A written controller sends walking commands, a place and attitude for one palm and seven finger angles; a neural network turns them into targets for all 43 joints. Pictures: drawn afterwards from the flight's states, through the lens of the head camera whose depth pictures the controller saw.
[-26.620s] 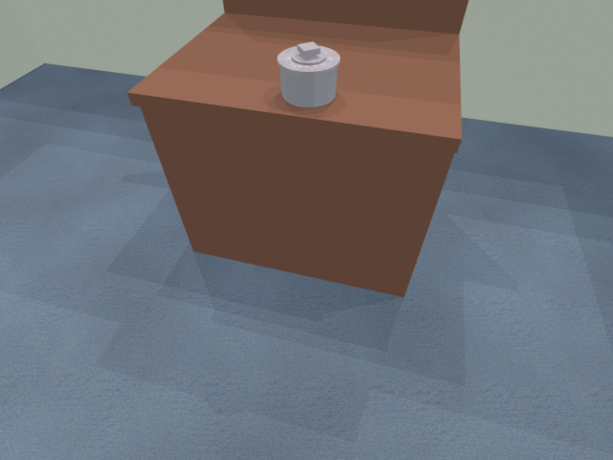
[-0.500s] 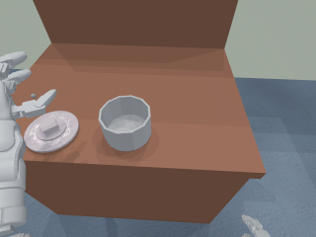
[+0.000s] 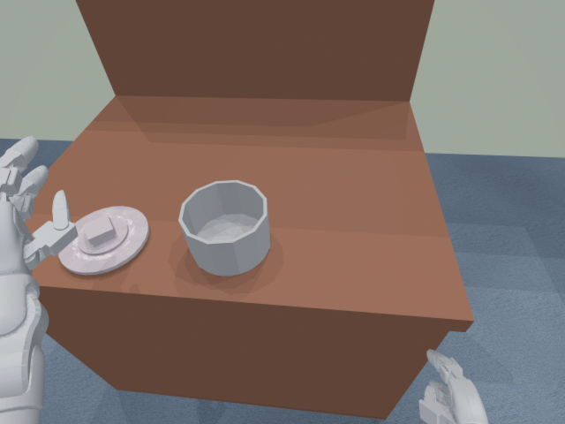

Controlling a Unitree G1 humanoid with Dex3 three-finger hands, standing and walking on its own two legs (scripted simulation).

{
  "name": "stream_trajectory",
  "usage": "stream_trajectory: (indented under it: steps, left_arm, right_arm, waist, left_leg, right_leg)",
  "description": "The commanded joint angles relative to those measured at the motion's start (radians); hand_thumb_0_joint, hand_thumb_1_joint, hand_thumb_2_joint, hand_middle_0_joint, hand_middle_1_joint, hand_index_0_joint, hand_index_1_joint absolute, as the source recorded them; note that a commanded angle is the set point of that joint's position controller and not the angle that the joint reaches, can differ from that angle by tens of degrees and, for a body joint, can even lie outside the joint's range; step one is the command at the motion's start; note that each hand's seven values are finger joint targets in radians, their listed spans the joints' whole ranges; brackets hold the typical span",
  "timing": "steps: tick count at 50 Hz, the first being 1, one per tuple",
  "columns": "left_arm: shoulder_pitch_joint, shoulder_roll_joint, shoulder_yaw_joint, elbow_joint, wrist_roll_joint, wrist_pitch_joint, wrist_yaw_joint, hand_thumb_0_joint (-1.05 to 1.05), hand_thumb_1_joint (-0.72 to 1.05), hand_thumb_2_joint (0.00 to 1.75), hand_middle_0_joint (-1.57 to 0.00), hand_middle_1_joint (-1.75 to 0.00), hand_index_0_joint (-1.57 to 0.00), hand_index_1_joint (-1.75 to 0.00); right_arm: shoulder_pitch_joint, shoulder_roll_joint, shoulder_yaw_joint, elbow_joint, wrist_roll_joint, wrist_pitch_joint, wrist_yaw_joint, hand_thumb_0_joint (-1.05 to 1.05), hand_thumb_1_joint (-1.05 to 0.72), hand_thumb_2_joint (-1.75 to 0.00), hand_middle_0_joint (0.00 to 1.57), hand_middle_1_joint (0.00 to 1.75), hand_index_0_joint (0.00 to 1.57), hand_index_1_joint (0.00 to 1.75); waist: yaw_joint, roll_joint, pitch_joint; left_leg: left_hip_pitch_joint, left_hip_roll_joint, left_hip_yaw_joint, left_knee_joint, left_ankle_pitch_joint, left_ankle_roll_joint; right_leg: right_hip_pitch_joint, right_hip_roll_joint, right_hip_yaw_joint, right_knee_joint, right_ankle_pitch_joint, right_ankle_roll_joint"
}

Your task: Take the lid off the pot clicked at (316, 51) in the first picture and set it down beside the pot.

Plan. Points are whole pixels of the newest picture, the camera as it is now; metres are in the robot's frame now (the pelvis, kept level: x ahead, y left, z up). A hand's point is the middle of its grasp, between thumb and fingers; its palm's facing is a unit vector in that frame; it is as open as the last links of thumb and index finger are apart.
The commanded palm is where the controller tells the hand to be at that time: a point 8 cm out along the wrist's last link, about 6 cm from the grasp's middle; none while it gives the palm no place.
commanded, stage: draw the hand back to the body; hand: left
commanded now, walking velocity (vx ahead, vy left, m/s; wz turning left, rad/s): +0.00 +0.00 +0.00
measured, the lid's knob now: (99, 229) +0.42 +0.39 +0.01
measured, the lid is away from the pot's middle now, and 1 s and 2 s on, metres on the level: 0.24 0.24 0.24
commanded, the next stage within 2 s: step back with the hand held close in 0.84 s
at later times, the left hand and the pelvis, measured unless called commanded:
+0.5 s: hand (41, 282) +0.21 +0.27 +0.18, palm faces +0.43 -0.85 -0.32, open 7.4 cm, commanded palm +0.14 +0.31 +0.19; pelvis -0.01 +0.02 +0.00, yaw +0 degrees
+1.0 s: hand (9, 321) +0.16 +0.28 +0.18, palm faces +0.43 -0.83 -0.35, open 7.4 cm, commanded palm +0.11 +0.31 +0.19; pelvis -0.02 +0.03 +0.00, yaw +0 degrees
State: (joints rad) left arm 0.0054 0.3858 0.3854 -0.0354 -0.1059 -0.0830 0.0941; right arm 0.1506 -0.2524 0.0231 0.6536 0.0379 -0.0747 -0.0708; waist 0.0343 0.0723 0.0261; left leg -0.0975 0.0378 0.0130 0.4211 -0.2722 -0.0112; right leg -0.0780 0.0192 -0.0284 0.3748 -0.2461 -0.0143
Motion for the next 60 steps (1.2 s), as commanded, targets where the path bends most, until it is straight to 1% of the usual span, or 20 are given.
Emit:
stream_trajectory:
  steps: [1,4,8,18,24,32,34,40,43,44,46,47,48,49,50,51,53,56,59,60]
  left_arm:
    - [-0.202,0.251,0.093,-0.294,0.002,-0.067,0.016,0.00,0.90,0.90,-0.20,-0.30,-0.20,-0.30]
    - [-0.137,0.231,0.085,-0.265,-0.004,-0.060,0.016,0.00,0.90,0.90,-0.20,-0.30,-0.20,-0.30]
    - [-0.095,0.227,0.088,-0.397,0.002,-0.077,0.018,0.00,0.90,0.90,-0.20,-0.30,-0.20,-0.30]
    - [0.107,0.161,0.049,-0.494,0.010,-0.076,0.015,0.00,0.90,0.90,-0.20,-0.30,-0.20,-0.30]
    - [0.226,0.163,0.059,-0.559,0.010,-0.079,0.017,0.00,0.90,0.90,-0.20,-0.30,-0.20,-0.30]
    - [0.385,0.122,0.033,-0.671,0.024,-0.082,0.019,0.00,0.90,0.90,-0.20,-0.30,-0.20,-0.30]
    - [0.400,0.148,0.053,-0.689,0.022,-0.080,0.024,0.00,0.90,0.90,-0.20,-0.30,-0.20,-0.30]
    - [0.345,0.114,0.017,-0.712,0.035,-0.082,0.026,0.00,0.90,0.90,-0.20,-0.30,-0.20,-0.30]
    - [0.393,0.104,0.011,-0.680,0.032,-0.070,0.025,0.00,0.90,0.90,-0.20,-0.30,-0.20,-0.30]
    - [0.369,0.141,0.035,-0.724,0.031,-0.077,0.029,0.00,0.90,0.90,-0.20,-0.30,-0.20,-0.30]
    - [0.378,0.115,0.020,-0.709,0.035,-0.076,0.030,0.00,0.90,0.90,-0.20,-0.30,-0.20,-0.30]
    - [0.394,0.117,0.026,-0.702,0.034,-0.075,0.032,0.00,0.90,0.90,-0.20,-0.30,-0.20,-0.30]
    - [0.196,0.292,0.205,-0.810,0.027,-0.133,0.038,0.00,0.90,0.90,-0.20,-0.30,-0.20,-0.30]
    - [0.176,0.303,0.213,-0.786,0.029,-0.160,0.036,0.00,0.90,0.90,-0.20,-0.30,-0.20,-0.30]
    - [0.302,0.200,0.149,-0.657,0.031,-0.158,0.026,0.00,0.90,0.90,-0.20,-0.30,-0.20,-0.30]
    - [0.372,0.143,0.100,-0.624,0.035,-0.151,0.014,0.00,0.90,0.90,-0.20,-0.30,-0.20,-0.30]
    - [0.445,0.106,0.060,-0.631,0.039,-0.155,0.002,0.00,0.90,0.90,-0.20,-0.30,-0.20,-0.30]
    - [0.532,0.120,0.077,-0.679,0.040,-0.168,-0.001,0.00,0.90,0.90,-0.20,-0.30,-0.20,-0.30]
    - [0.563,0.212,0.160,-0.791,0.044,-0.185,0.013,0.00,0.90,0.90,-0.20,-0.30,-0.20,-0.30]
    - [0.604,0.184,0.151,-0.805,0.043,-0.191,0.013,0.00,0.90,0.90,-0.20,-0.30,-0.20,-0.30]
  right_arm:
    - [-0.109,-0.101,-0.034,-0.152,0.001,-0.057,-0.008,0.00,-0.90,-0.90,0.20,0.30,0.20,0.30]
    - [-0.114,-0.103,-0.034,-0.146,0.001,-0.059,-0.010,0.00,-0.90,-0.90,0.20,0.30,0.20,0.30]
    - [-0.126,-0.095,-0.032,-0.160,-0.008,-0.073,-0.009,0.00,-0.90,-0.90,0.20,0.30,0.20,0.30]
    - [-0.129,-0.090,-0.031,-0.168,-0.016,-0.088,0.001,0.00,-0.90,-0.90,0.20,0.30,0.20,0.30]
    - [-0.126,-0.088,-0.031,-0.172,-0.020,-0.094,0.004,0.00,-0.90,-0.90,0.20,0.30,0.20,0.30]
    - [-0.123,-0.075,-0.031,-0.186,-0.027,-0.109,0.007,0.00,-0.90,-0.90,0.20,0.30,0.20,0.30]
    - [-0.119,-0.077,-0.032,-0.185,-0.026,-0.109,0.004,0.00,-0.90,-0.90,0.20,0.30,0.20,0.30]
    - [-0.128,-0.072,-0.027,-0.188,-0.031,-0.111,-0.005,0.00,-0.90,-0.90,0.20,0.30,0.20,0.30]
    - [-0.126,-0.072,-0.027,-0.188,-0.030,-0.107,-0.003,0.00,-0.90,-0.90,0.20,0.30,0.20,0.30]
    - [-0.126,-0.074,-0.029,-0.191,-0.028,-0.112,-0.004,0.00,-0.90,-0.90,0.20,0.30,0.20,0.30]
    - [-0.127,-0.067,-0.024,-0.189,-0.031,-0.116,-0.003,0.00,-0.90,-0.90,0.20,0.30,0.20,0.30]
    - [-0.126,-0.069,-0.025,-0.189,-0.032,-0.115,-0.003,0.00,-0.90,-0.90,0.20,0.30,0.20,0.30]
    - [-0.097,-0.084,-0.025,-0.228,-0.020,-0.089,-0.002,0.00,-0.90,-0.90,0.20,0.30,0.20,0.30]
    - [-0.099,-0.070,-0.018,-0.211,-0.026,-0.079,-0.004,0.00,-0.90,-0.90,0.20,0.30,0.20,0.30]
    - [-0.086,-0.066,-0.023,-0.192,-0.032,-0.073,-0.002,0.00,-0.90,-0.90,0.20,0.30,0.20,0.30]
    - [-0.085,-0.071,-0.034,-0.200,-0.029,-0.068,0.006,0.00,-0.90,-0.90,0.20,0.30,0.20,0.30]
    - [-0.079,-0.085,-0.047,-0.219,-0.028,-0.056,0.013,0.00,-0.90,-0.90,0.20,0.30,0.20,0.30]
    - [-0.076,-0.086,-0.057,-0.247,-0.023,-0.037,0.019,0.00,-0.90,-0.90,0.20,0.30,0.20,0.30]
    - [-0.077,-0.089,-0.064,-0.267,-0.021,-0.026,0.022,0.00,-0.90,-0.90,0.20,0.30,0.20,0.30]
    - [-0.070,-0.081,-0.064,-0.272,-0.021,-0.025,0.021,0.00,-0.90,-0.90,0.20,0.30,0.20,0.30]
  waist:
    - [-0.001,0.009,-0.179]
    - [-0.009,-0.061,-0.112]
    - [0.009,0.019,-0.180]
    - [0.015,-0.007,-0.109]
    - [0.011,-0.025,-0.073]
    - [0.023,0.007,-0.073]
    - [0.017,-0.034,-0.061]
    - [0.016,0.017,-0.049]
    - [0.021,-0.026,-0.043]
    - [0.016,-0.011,-0.045]
    - [0.022,0.018,-0.048]
    - [0.026,0.010,-0.046]
    - [0.004,-0.036,0.045]
    - [-0.007,-0.037,0.053]
    - [-0.013,-0.135,0.058]
    - [-0.017,-0.148,0.029]
    - [-0.019,-0.098,-0.034]
    - [-0.013,-0.067,-0.126]
    - [-0.011,-0.028,-0.181]
    - [-0.011,-0.008,-0.193]
  left_leg:
    - [0.106,-0.020,0.034,-0.023,0.306,0.056]
    - [0.080,-0.018,0.028,-0.032,0.256,0.056]
    - [0.108,-0.018,0.026,-0.031,0.280,0.056]
    - [0.067,-0.005,0.007,-0.050,0.259,0.043]
    - [0.037,-0.002,-0.007,-0.057,0.204,0.040]
    - [0.029,0.004,-0.012,-0.049,0.198,0.032]
    - [0.017,0.004,-0.018,-0.047,0.182,0.033]
    - [0.014,-0.004,-0.017,-0.047,0.138,0.036]
    - [0.013,0.002,-0.020,-0.050,0.138,0.036]
    - [0.012,0.001,-0.022,-0.048,0.125,0.035]
    - [0.010,0.001,-0.025,-0.051,0.132,0.031]
    - [0.008,0.002,-0.026,-0.052,0.138,0.032]
    - [-0.061,0.017,-0.025,-0.035,0.034,0.059]
    - [-0.075,0.009,-0.039,-0.025,-0.003,0.058]
    - [-0.081,0.007,-0.040,-0.002,0.012,0.062]
    - [-0.066,0.015,-0.035,0.017,0.042,0.063]
    - [-0.064,0.033,-0.031,0.024,0.118,0.067]
    - [-0.064,0.056,-0.035,0.021,0.240,0.073]
    - [-0.081,0.084,-0.073,0.020,0.341,0.080]
    - [-0.097,0.091,-0.081,0.017,0.361,0.084]
  right_leg:
    - [0.004,-0.028,-0.005,-0.046,0.353,-0.010]
    - [-0.022,-0.027,-0.008,-0.059,0.296,-0.007]
    - [0.008,-0.032,-0.001,-0.054,0.311,-0.012]
    - [-0.013,-0.029,-0.015,-0.048,0.256,-0.018]
    - [-0.024,-0.029,-0.015,-0.051,0.198,-0.019]
    - [-0.039,-0.030,-0.018,-0.046,0.176,-0.023]
    - [-0.037,-0.027,-0.016,-0.044,0.168,-0.023]
    - [-0.060,-0.027,-0.010,-0.058,0.117,-0.024]
    - [-0.062,-0.031,-0.013,-0.057,0.111,-0.022]
    - [-0.055,-0.029,-0.006,-0.053,0.108,-0.023]
    - [-0.056,-0.030,-0.012,-0.052,0.104,-0.026]
    - [-0.053,-0.030,-0.013,-0.049,0.111,-0.027]
    - [-0.132,-0.075,0.117,-0.102,0.173,-0.013]
    - [-0.137,-0.101,0.129,-0.109,0.158,-0.022]
    - [-0.146,-0.101,0.128,-0.111,0.165,-0.015]
    - [-0.145,-0.115,0.136,-0.103,0.195,-0.010]
    - [-0.106,-0.127,0.117,-0.051,0.296,0.001]
    - [-0.062,-0.125,0.082,0.020,0.374,0.016]
    - [-0.042,-0.120,0.067,0.089,0.388,0.019]
    - [-0.045,-0.107,0.048,0.110,0.367,0.023]
